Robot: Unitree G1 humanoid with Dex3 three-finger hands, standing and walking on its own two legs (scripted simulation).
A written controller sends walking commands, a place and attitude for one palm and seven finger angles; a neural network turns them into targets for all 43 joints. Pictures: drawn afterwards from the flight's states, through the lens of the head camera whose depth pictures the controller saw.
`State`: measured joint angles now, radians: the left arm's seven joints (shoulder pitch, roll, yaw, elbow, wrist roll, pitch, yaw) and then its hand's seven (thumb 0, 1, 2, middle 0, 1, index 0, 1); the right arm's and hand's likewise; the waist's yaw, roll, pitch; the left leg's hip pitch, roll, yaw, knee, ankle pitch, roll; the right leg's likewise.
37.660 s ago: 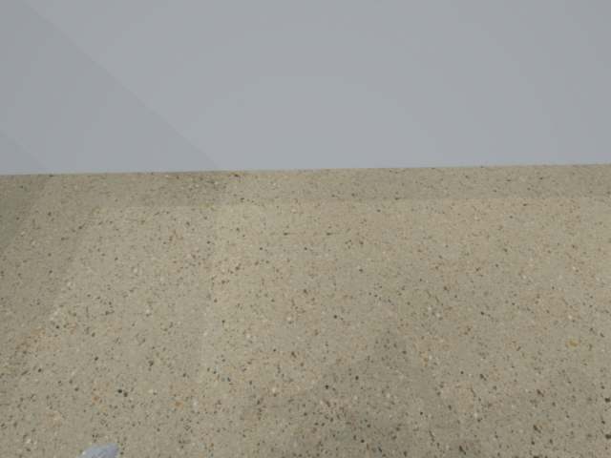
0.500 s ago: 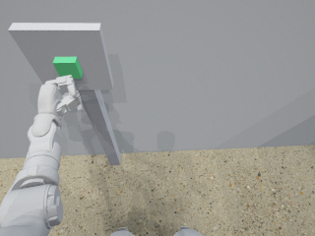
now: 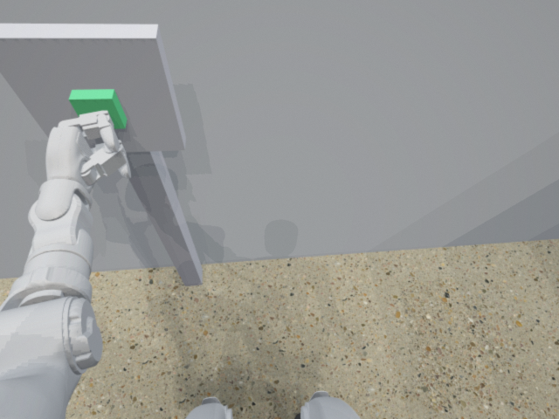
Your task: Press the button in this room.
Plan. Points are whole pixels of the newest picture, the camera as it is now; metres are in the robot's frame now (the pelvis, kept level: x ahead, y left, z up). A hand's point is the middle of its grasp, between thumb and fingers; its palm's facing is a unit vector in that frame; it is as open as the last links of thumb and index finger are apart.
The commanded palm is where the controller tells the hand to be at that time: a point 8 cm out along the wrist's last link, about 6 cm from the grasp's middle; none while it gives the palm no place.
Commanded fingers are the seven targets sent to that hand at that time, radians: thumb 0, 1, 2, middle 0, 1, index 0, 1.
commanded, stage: press the button with the knuckle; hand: left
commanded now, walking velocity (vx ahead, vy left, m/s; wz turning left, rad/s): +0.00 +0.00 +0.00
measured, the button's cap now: (100, 107) +0.53 +0.23 +0.12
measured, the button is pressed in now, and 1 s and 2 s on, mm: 4 6 0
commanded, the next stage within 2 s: hold the button down briefly in 0.38 s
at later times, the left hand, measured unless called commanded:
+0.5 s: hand (117, 146) +0.48 +0.21 +0.08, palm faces +0.04 -1.00 -0.02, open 3.3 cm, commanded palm +0.49 +0.25 +0.09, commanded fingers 0.00 0.90 0.90 -1.30 -1.50 -1.30 -1.50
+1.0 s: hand (116, 148) +0.48 +0.21 +0.08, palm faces +0.07 -1.00 -0.01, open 3.5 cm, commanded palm +0.46 +0.25 +0.09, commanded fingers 0.00 0.90 0.90 -1.30 -1.50 -1.30 -1.50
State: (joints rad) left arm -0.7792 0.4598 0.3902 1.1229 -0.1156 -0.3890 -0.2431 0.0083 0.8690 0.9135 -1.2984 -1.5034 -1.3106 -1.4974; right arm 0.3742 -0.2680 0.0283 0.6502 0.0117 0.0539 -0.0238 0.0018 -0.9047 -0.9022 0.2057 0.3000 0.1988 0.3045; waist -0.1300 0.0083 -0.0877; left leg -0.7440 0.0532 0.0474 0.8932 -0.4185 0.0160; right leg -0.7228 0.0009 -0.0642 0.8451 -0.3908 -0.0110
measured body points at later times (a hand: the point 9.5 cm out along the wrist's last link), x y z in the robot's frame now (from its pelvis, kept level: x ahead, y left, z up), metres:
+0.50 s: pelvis -0.02 +0.00 -0.01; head +0.09 +0.03 +0.42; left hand +0.48 +0.27 +0.09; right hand -0.02 -0.27 -0.12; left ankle +0.00 +0.11 -0.69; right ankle +0.01 -0.12 -0.69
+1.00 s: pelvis -0.03 +0.01 -0.01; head +0.08 +0.03 +0.42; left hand +0.47 +0.27 +0.09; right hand -0.04 -0.26 -0.12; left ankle +0.00 +0.11 -0.69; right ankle +0.01 -0.12 -0.69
